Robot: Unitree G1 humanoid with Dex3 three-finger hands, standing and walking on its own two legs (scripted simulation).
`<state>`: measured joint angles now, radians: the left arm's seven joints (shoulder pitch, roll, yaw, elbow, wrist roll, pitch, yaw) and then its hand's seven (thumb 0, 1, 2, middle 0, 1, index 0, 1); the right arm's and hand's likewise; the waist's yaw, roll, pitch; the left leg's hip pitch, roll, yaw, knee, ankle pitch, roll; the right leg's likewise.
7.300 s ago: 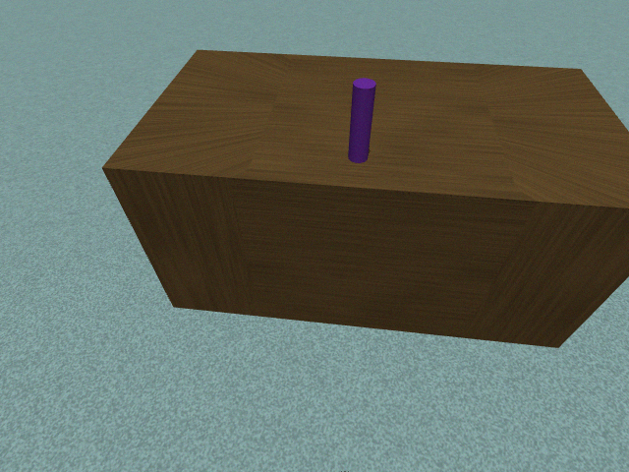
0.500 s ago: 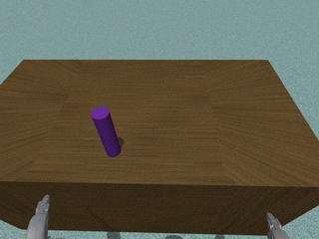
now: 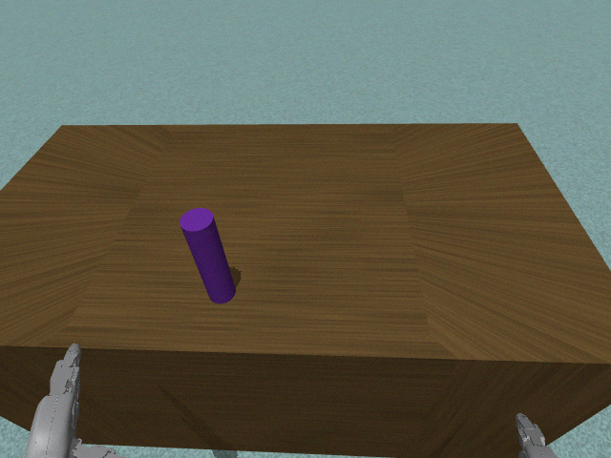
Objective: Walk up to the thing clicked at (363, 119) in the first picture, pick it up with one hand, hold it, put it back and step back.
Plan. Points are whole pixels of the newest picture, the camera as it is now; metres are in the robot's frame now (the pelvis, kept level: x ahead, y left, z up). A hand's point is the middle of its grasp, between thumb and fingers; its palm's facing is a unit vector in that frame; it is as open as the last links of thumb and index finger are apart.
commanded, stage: rise first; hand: left
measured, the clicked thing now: (210, 259) +0.45 +0.22 -0.03
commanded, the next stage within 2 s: go down in 0.42 s
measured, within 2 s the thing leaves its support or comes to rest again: neither
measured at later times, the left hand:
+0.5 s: hand (93, 415) +0.18 +0.28 +0.02, palm faces +0.33 -0.86 -0.38, open 17.6 cm
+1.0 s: hand (77, 339) +0.26 +0.32 +0.04, palm faces +0.30 -0.94 -0.19, open 17.5 cm
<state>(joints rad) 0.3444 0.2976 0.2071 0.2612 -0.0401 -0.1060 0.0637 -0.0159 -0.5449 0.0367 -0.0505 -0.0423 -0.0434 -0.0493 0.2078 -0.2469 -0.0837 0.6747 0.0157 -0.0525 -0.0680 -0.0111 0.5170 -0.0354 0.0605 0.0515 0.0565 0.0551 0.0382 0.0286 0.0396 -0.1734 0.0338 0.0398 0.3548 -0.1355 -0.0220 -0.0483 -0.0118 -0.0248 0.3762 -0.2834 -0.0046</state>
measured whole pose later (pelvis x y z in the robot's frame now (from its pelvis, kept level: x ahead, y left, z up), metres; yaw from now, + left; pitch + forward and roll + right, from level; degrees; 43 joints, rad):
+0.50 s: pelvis +0.00 +0.00 +0.00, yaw +0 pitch -4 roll +1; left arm 0.39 0.31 0.24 0.14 -0.04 -0.15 0.05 -0.02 -0.59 0.06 -0.06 -0.05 -0.05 -0.07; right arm 0.22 -0.24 -0.09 0.65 0.02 -0.07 -0.06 -0.01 0.49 -0.05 0.06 0.05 0.06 0.06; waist 0.05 0.02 0.05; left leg -0.15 0.03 0.04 0.34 -0.13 -0.02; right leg -0.03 -0.02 -0.03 0.37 -0.28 0.00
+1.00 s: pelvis -0.01 +0.01 -0.01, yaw +1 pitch +0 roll +0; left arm -0.02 0.43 0.42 0.53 -0.18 -0.27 -0.22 -0.02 -0.56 0.05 -0.05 -0.07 -0.06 -0.06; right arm 0.16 -0.23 -0.08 0.71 0.02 -0.08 -0.06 -0.01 0.50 -0.05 0.06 0.05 0.06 0.05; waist 0.00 -0.01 0.00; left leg -0.32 0.03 0.02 0.50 -0.18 -0.01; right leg -0.18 -0.02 -0.04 0.50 -0.33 0.00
